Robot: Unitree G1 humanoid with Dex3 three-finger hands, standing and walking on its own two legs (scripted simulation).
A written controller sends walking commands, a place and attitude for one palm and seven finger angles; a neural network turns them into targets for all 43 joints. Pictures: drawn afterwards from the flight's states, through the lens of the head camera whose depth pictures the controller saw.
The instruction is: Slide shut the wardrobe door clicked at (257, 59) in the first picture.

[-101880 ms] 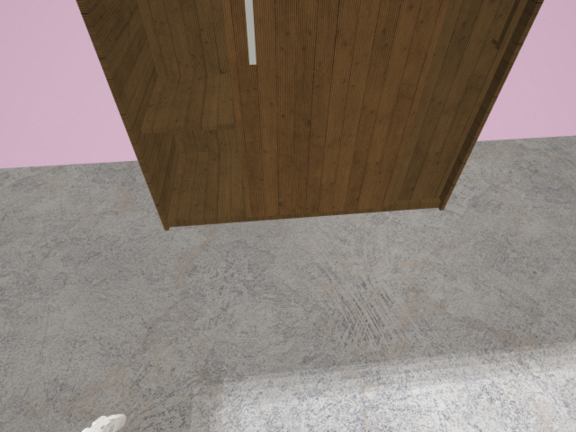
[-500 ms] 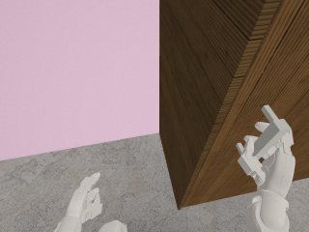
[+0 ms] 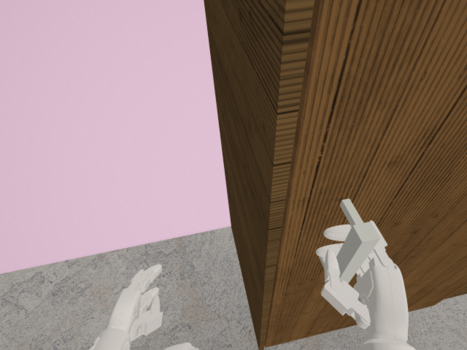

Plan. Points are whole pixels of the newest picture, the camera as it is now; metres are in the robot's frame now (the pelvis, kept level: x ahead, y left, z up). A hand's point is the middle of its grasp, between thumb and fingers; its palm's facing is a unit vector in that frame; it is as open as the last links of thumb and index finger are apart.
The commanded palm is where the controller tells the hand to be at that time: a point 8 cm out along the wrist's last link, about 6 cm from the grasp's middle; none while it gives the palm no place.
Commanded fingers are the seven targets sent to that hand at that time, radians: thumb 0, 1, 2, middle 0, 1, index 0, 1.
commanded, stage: step sideways, sliding the door along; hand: right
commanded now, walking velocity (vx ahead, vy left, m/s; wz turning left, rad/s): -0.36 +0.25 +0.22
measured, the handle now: (340, 249) +0.23 -0.16 +0.10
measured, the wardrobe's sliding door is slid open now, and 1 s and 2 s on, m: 0.00 0.00 0.00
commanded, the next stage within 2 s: none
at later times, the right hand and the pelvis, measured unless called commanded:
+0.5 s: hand (336, 277) +0.19 -0.14 +0.11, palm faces +0.01 +0.99 -0.11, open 5.7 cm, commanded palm +0.16 -0.15 +0.10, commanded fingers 0.00 -0.90 -0.90 0.45 1.40 0.45 1.40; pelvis -0.04 -0.03 +0.01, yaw +9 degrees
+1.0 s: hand (328, 275) +0.20 -0.13 +0.11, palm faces +0.31 +0.95 -0.04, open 6.2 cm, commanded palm +0.15 -0.11 +0.09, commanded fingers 0.00 -0.90 -0.90 0.45 1.40 0.45 1.40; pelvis -0.13 +0.04 -0.03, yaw +11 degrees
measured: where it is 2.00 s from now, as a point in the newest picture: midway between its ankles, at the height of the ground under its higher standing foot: outside the picture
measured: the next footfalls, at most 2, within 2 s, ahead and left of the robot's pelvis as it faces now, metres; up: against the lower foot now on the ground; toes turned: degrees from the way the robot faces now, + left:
left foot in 0.14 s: +0.09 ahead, +0.07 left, +0.00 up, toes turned -6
right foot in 0.26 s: +0.03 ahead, -0.12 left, +0.00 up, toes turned -6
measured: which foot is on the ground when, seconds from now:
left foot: up 0.00-0.12, down 0.14-0.26, up 0.28-0.82, down 0.84-0.98, up 1.00-1.00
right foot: down 0.00-0.16, up 0.18-0.24, down 0.26-0.82, up 0.84-0.96, down 0.98-1.00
